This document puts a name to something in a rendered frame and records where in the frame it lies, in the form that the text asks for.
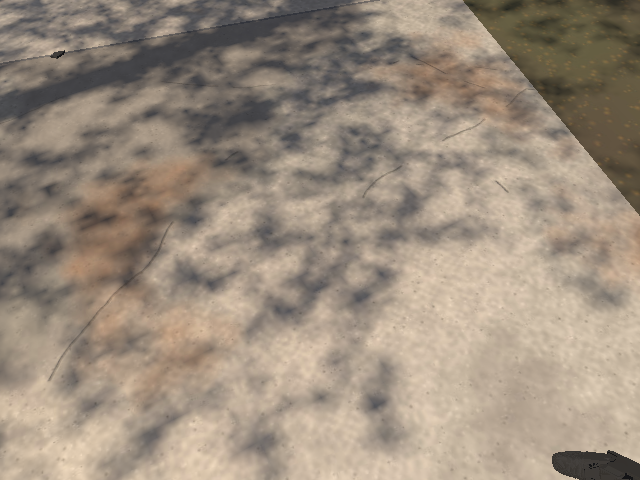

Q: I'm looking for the robot right hand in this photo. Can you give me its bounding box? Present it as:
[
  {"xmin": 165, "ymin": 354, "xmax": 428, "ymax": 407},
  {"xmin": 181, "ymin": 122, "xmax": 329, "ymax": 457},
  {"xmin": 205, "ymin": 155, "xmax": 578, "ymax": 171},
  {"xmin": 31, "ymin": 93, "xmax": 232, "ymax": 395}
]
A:
[{"xmin": 552, "ymin": 450, "xmax": 640, "ymax": 480}]

